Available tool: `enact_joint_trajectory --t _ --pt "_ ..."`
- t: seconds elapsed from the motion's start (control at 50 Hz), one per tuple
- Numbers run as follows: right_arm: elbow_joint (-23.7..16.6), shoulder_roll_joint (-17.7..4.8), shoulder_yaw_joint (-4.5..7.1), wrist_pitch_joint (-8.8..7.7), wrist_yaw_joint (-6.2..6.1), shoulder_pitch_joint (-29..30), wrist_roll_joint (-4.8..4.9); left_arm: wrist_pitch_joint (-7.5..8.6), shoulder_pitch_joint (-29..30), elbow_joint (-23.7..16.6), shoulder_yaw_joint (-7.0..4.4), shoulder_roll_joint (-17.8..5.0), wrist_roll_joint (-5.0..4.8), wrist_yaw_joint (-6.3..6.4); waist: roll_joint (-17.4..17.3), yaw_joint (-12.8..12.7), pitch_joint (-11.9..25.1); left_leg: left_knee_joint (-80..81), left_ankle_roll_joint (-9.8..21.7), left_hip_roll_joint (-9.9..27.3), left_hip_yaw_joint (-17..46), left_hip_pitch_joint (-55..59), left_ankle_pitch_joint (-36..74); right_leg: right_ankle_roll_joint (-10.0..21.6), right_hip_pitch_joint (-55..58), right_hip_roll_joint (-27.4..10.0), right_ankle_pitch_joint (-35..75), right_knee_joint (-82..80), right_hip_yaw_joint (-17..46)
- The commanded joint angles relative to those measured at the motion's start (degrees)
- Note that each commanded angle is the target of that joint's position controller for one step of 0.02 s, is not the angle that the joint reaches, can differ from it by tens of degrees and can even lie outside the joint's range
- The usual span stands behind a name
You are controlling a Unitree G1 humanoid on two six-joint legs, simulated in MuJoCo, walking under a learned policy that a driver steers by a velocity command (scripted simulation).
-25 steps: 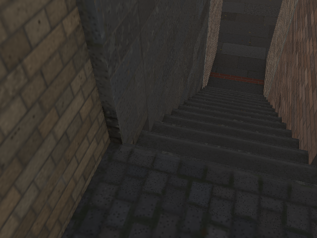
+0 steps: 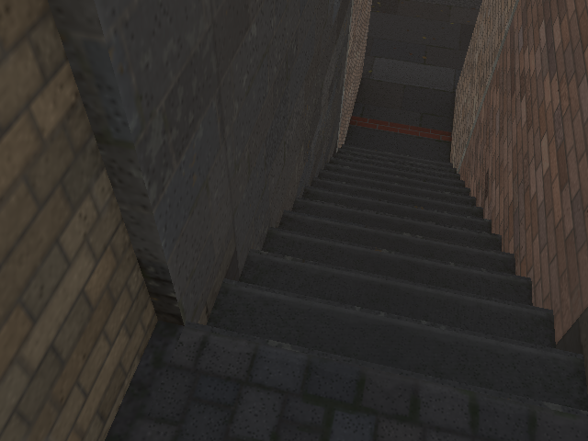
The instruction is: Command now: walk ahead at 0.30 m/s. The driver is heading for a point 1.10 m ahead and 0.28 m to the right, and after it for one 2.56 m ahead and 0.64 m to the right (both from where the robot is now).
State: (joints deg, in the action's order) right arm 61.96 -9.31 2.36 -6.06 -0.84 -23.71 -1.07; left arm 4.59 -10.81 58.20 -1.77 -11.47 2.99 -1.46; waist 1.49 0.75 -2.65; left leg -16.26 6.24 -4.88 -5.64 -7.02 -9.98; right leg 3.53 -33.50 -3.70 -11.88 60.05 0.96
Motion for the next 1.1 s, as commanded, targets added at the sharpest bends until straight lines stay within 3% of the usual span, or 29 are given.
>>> enact_joint_trajectory --t 0.02,0.08,0.14,0.2,0.22,0.24,0.26,0.28,0.3,0.32,0.34,0.36,0.38,0.44,0.5,0.54,0.56,0.58,0.6,0.62,0.64,0.68,0.76,0.78,0.86,1.1 --pt "-1.1 -4.5 -0.27 -1.71 0.28 -2.6 0.66 -1.67 -0.8 -2.5 0.95 0.7 -0.35 0.20 -5.3 -2.1 -1.6 4.3 5.1 13.4 4.9 -2.5 45.3 -1.7 2.1 1.3 6.3 -8.9 -3.6" --pt "-0.3 -3.7 -1.22 -1.56 0.06 -4.5 1.17 -2.10 4.0 -3.9 1.59 0.8 -1.31 0.30 -8.1 -0.7 -0.8 2.6 1.6 11.7 2.4 -1.9 45.9 -0.7 8.2 3.9 14.5 -19.5 -5.2" --pt "0.0 -4.6 -1.53 -1.50 -0.34 -3.8 0.97 -2.14 4.4 -4.0 1.47 -0.9 -1.28 0.78 -9.2 -1.5 -0.2 -0.3 1.2 13.7 3.8 0.7 42.8 0.6 12.6 4.7 15.4 -23.9 -3.5" --pt "0.1 -4.8 -1.63 -0.72 -1.01 -1.6 1.01 -1.17 -1.1 -1.9 0.55 -3.0 -0.48 1.69 -7.6 -4.1 0.5 -9.2 1.2 15.4 6.1 3.6 43.5 3.1 18.9 6.1 10.0 -30.9 -2.3" --pt "0.3 -5.2 -1.52 -0.18 -1.11 -1.5 1.27 -0.18 -4.8 -0.5 0.29 -3.5 -0.09 1.94 -4.8 -6.0 1.6 -15.9 -0.2 13.6 5.3 3.8 38.3 3.5 23.4 5.7 16.8 -38.6 -1.7" --pt "0.0 -4.7 -1.74 0.22 -1.31 -4.0 1.62 0.87 -8.8 0.5 -0.20 -6.5 0.54 2.18 -0.5 -5.8 6.0 -24.8 -2.2 11.1 4.0 -1.7 21.7 4.0 33.3 -1.6 42.1 -36.0 4.1" --pt "0.7 1.6 -2.99 1.61 -2.00 -12.7 3.79 1.02 -12.5 1.1 -0.29 -7.1 0.99 2.42 7.4 -3.0 15.1 -40.3 -4.4 5.3 1.3 -12.2 -13.5 13.4 47.1 -17.0 69.5 -30.1 17.5" --pt "2.9 0.3 -2.42 3.66 -2.57 -14.3 3.27 0.81 -13.1 1.2 0.31 -4.4 -1.79 2.01 5.0 -4.1 19.7 -47.6 -4.6 2.2 4.6 -12.2 -28.3 18.3 44.1 -19.1 62.8 -32.5 22.4" --pt "2.4 -1.4 -1.76 4.81 -2.50 -10.2 1.30 0.63 -9.4 0.4 0.44 -3.9 -2.84 1.76 2.4 -2.8 13.3 -49.7 -5.0 3.6 7.4 -12.0 -26.6 17.0 34.9 -16.4 48.7 -37.0 19.6" --pt "1.5 -1.0 -1.54 5.41 -2.18 -5.9 0.26 0.23 -4.4 -0.6 0.71 -3.3 -2.58 1.92 1.7 -1.5 8.0 -48.2 -5.1 4.5 7.8 -11.5 -23.9 14.7 27.4 -14.1 35.7 -40.8 17.7" --pt "1.1 -0.8 -1.43 6.15 -1.89 -3.3 -0.05 -0.01 -1.7 -1.2 1.20 -2.4 -2.07 2.23 1.5 -0.1 4.4 -44.0 -5.3 5.8 8.4 -9.0 -21.3 12.3 20.6 -12.1 28.5 -43.8 14.7" --pt "0.9 -0.2 -1.45 7.07 -1.76 -2.5 -0.30 -0.13 -0.2 -1.2 1.51 -2.1 -1.70 2.35 3.0 1.3 3.0 -39.1 -5.8 6.2 8.0 -5.5 -19.3 10.2 16.0 -9.6 21.5 -46.1 12.4" --pt "1.4 0.2 -1.40 7.62 -1.95 -2.7 -0.58 -0.11 0.1 -0.9 1.50 -2.4 -1.93 2.36 3.0 1.5 2.3 -35.6 -6.0 5.4 6.4 -3.6 -18.3 8.6 14.4 -7.5 17.3 -47.3 10.7" --pt "1.9 1.2 -1.57 8.56 -2.47 -1.5 0.06 -0.03 -1.7 0.2 1.59 -2.8 -2.01 2.42 3.6 0.9 3.1 -26.1 -6.9 5.0 6.0 -2.6 -17.0 7.8 16.4 -6.6 5.7 -48.2 11.4" --pt "2.1 1.5 -1.76 8.45 -2.35 -0.8 0.04 -1.52 -1.1 0.5 1.00 -4.5 -2.74 2.38 4.3 1.1 1.3 -16.8 -7.0 4.5 4.8 0.6 -10.2 6.1 12.8 -5.7 -15.0 -51.2 13.3" --pt "2.6 1.4 -1.94 7.93 -2.15 -2.0 -0.43 -2.39 -1.8 1.1 0.76 -4.3 -3.34 2.25 3.1 1.4 -0.8 -10.7 -6.4 5.3 6.0 4.0 -6.2 3.3 8.9 -4.7 -22.0 -53.0 13.8" --pt "2.3 1.0 -2.13 7.43 -2.11 -2.5 -0.61 -2.67 -2.8 1.6 0.67 -4.1 -3.31 2.20 2.1 1.2 -1.8 -6.5 -5.9 7.2 8.6 3.8 -6.5 1.8 8.7 -3.8 -21.9 -53.1 13.5" --pt "1.7 -0.9 -1.91 6.83 -2.15 -1.2 -0.16 -3.25 -3.3 1.6 0.49 -3.8 -3.38 2.28 -0.9 -0.3 -4.3 -3.5 -5.1 8.3 11.7 -3.0 -11.7 0.6 11.4 -1.4 -18.1 -52.1 11.3" --pt "1.6 -0.9 -2.09 6.08 -2.20 0.7 0.58 -3.69 -3.0 1.6 0.71 -2.7 -3.01 2.34 -4.7 -1.7 -5.5 -1.1 -4.7 9.2 12.9 -10.2 -13.7 0.5 17.7 0.0 -11.3 -49.0 9.3" --pt "1.7 0.6 -2.73 5.33 -2.12 1.7 0.73 -3.93 -4.0 1.9 0.99 -1.9 -1.74 2.18 -5.6 -2.8 -3.4 0.8 -5.0 10.2 13.2 -12.4 -13.4 1.1 23.0 0.1 -6.0 -46.7 8.3" --pt "1.6 0.6 -2.84 4.68 -2.13 2.4 0.89 -4.04 -5.3 2.5 1.12 -1.4 -1.50 2.20 -6.6 -3.7 -2.4 1.8 -5.3 10.3 13.3 -13.4 -12.5 1.4 26.2 0.2 -2.7 -45.3 7.8" --pt "1.4 0.3 -2.91 4.04 -2.26 2.4 0.97 -3.84 -6.6 3.5 1.14 -2.2 -1.38 2.17 -5.4 -4.1 -1.2 2.1 -5.5 10.2 12.9 -12.9 -10.9 1.7 27.7 -0.2 -1.4 -44.8 7.9" --pt "2.2 0.9 -3.10 4.49 -2.31 -0.8 0.73 -3.32 -5.9 4.4 1.62 -1.7 -1.95 2.09 -2.8 -3.0 -2.1 0.6 -5.1 9.5 11.9 -10.0 -8.8 1.5 23.9 -0.4 -2.9 -46.1 8.4" --pt "2.0 0.2 -3.09 4.01 -2.05 -1.0 0.26 -3.51 -4.2 4.1 1.76 -1.7 -2.80 2.54 -0.8 -2.5 -1.7 0.9 -4.5 9.5 11.5 -10.2 -8.7 0.8 25.1 0.3 -1.6 -46.5 8.4" --pt "2.6 0.6 -3.26 3.30 -1.86 -1.9 0.56 -3.76 -5.3 5.0 2.14 -1.3 -2.42 2.95 -2.2 -2.7 -1.5 1.1 -4.4 9.6 11.5 -10.7 -8.2 0.8 26.7 0.2 0.5 -45.9 8.0" --pt "3.0 0.9 -3.43 3.35 -1.88 -2.9 0.82 -4.04 -7.1 6.8 2.44 -0.9 -2.37 3.32 -2.1 -2.7 -2.1 -0.3 -4.3 9.6 10.9 -9.9 -7.4 1.1 25.3 0.3 0.1 -45.7 9.0"
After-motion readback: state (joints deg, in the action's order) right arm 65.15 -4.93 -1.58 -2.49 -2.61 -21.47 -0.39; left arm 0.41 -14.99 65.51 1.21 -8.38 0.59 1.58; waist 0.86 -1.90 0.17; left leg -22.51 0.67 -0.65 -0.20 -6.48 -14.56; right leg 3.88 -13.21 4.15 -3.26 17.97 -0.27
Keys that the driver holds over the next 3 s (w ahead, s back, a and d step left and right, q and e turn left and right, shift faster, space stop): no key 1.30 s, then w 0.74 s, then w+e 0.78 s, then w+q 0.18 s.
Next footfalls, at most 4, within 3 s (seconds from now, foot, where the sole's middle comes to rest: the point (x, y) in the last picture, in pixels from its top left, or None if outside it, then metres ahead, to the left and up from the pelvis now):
0.22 right None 0.27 -0.11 -0.78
0.56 left None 0.18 0.07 -0.78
1.66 right None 0.32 -0.16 -0.78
2.10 left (303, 391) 0.59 -0.01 -0.78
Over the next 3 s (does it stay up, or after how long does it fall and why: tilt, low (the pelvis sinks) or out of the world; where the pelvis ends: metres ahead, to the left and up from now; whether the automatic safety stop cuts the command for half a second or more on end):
stays up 0.79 -0.27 -0.23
